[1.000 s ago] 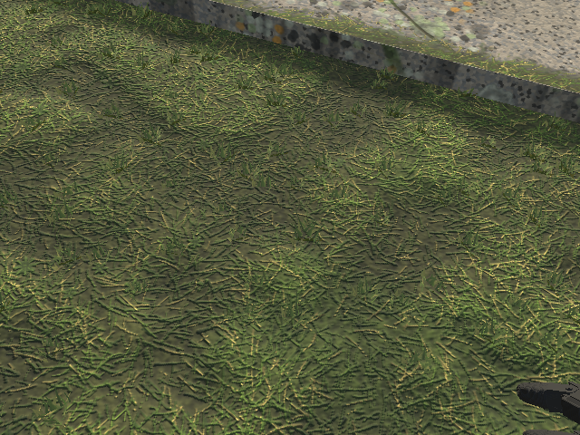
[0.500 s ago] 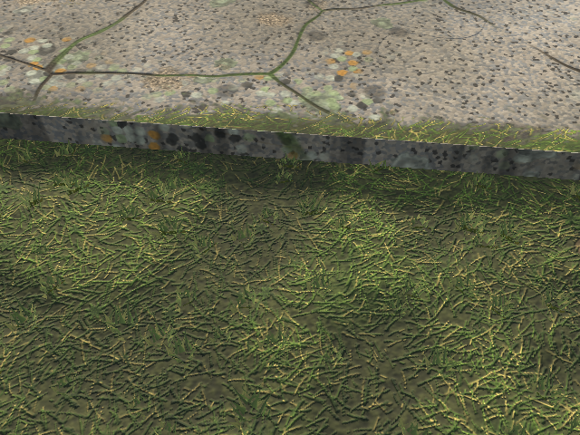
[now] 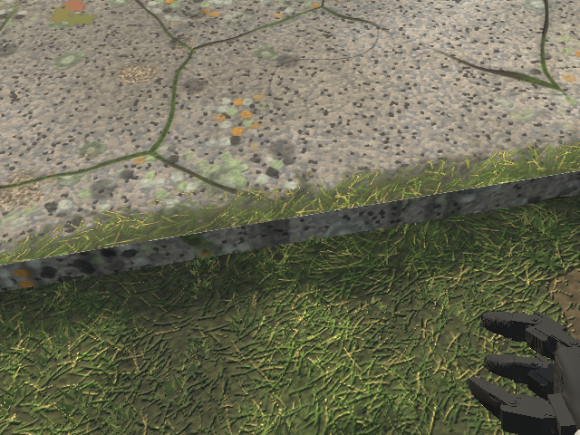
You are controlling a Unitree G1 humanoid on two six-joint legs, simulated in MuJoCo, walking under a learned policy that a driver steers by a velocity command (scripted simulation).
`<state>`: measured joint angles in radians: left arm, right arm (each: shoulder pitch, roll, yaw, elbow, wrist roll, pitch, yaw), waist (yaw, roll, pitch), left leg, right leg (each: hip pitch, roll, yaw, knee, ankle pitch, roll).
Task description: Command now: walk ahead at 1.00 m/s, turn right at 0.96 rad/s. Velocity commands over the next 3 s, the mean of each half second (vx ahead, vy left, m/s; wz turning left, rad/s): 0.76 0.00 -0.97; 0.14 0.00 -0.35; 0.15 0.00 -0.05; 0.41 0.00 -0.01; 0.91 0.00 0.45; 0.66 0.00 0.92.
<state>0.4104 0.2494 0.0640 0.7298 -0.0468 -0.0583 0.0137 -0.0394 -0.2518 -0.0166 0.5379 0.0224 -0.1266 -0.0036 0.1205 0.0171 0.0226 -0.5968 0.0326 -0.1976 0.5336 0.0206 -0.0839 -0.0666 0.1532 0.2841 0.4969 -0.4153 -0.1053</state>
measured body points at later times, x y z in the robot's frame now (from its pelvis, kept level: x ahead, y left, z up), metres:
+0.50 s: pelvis +0.38 +0.01 -0.03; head +0.41 -0.03 +0.42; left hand +0.71 +0.11 -0.08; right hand +0.25 -0.26 -0.16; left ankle +0.23 +0.20 -0.69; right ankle +0.50 -0.10 -0.73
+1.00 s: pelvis +0.53 +0.01 +0.00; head +0.55 +0.00 +0.45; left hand +0.81 +0.11 -0.11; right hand +0.48 -0.27 -0.11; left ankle +0.64 +0.10 -0.73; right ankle +0.50 -0.11 -0.73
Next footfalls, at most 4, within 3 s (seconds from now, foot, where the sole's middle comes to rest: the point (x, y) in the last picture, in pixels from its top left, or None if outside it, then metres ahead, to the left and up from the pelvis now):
0.06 left None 0.25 0.19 -0.77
0.48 right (401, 417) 0.54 -0.13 -0.77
0.90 left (317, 352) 0.67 0.07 -0.77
1.80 left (369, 321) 0.77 -0.05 -0.77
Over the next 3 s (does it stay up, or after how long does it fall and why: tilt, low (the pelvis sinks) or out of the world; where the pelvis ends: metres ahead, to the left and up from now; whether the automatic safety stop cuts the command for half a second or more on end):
stays up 1.36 -0.48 0.12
